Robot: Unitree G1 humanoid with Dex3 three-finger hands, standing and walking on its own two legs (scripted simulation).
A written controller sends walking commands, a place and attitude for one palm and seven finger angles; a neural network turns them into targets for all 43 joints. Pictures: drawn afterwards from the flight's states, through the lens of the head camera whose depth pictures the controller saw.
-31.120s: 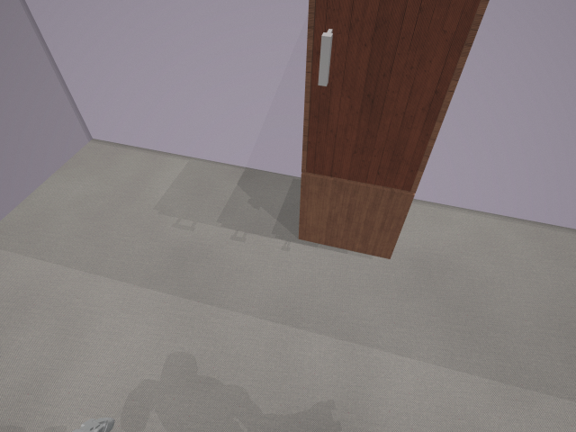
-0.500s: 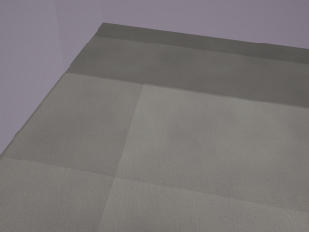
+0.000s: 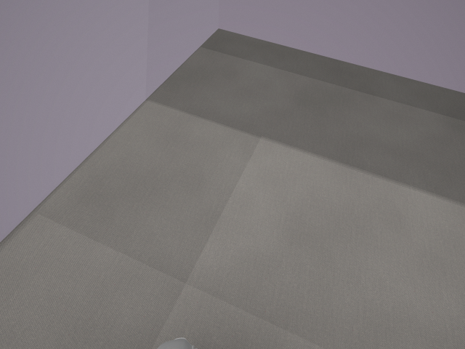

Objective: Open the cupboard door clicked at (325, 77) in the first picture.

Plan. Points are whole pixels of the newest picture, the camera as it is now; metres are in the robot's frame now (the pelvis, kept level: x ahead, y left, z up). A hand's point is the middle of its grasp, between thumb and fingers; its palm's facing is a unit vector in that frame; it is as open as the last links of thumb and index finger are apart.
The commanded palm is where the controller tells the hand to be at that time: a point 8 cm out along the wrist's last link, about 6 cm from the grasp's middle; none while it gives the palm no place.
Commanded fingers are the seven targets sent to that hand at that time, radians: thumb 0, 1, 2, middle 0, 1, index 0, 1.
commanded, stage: turn to face it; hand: left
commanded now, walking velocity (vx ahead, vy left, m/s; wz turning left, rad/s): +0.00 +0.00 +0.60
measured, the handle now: out of the picture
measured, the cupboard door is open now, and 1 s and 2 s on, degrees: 47 47 47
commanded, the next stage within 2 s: none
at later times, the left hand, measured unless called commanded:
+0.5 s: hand out of the picture +0.03 +0.14 -0.14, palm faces +0.32 -0.91 -0.25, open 7.4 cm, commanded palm none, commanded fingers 0.00 0.90 0.90 -0.20 -0.30 -0.20 -0.30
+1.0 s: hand out of the picture +0.04 +0.14 -0.13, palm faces +0.58 -0.76 -0.30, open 7.4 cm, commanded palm none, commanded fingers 0.00 0.90 0.90 -0.20 -0.30 -0.20 -0.30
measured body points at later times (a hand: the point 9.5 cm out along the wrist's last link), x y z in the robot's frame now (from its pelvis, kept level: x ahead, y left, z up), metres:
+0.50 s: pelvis +0.05 -0.06 +0.02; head +0.11 -0.05 +0.47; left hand +0.02 +0.19 -0.12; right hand +0.24 -0.27 -0.12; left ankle +0.02 +0.06 -0.68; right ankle +0.05 -0.17 -0.72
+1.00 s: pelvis +0.09 -0.09 +0.01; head +0.15 -0.08 +0.46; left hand +0.01 +0.18 -0.11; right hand +0.31 -0.25 -0.14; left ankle +0.00 +0.01 -0.65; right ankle +0.16 -0.19 -0.72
